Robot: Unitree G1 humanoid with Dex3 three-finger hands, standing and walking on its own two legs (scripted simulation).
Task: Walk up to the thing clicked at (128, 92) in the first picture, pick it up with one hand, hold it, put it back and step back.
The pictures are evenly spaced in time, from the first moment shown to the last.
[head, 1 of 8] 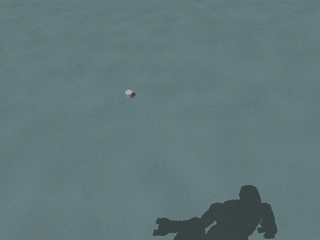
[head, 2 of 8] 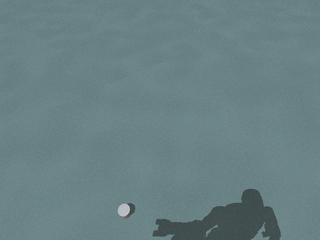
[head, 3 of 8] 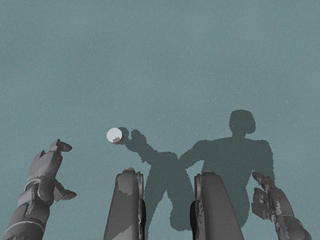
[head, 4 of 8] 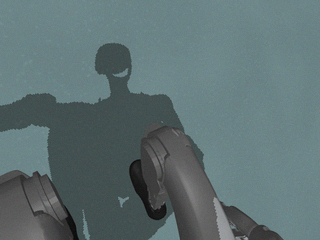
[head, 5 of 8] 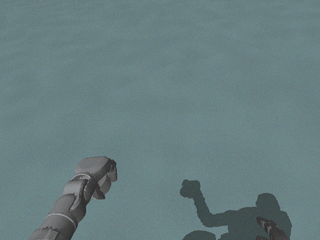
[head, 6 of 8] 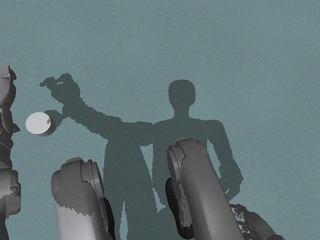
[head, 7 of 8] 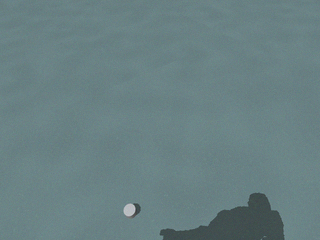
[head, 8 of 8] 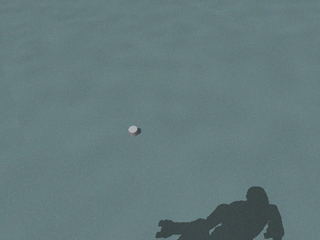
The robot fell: no
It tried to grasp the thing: yes
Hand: left
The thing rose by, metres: 0.69
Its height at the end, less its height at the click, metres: +0.00
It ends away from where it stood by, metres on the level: 0.01
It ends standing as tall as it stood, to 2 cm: yes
